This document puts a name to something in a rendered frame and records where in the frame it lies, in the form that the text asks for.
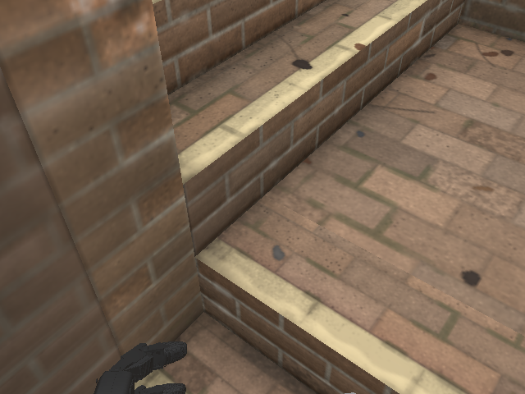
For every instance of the robot left hand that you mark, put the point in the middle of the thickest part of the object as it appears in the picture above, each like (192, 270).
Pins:
(139, 362)

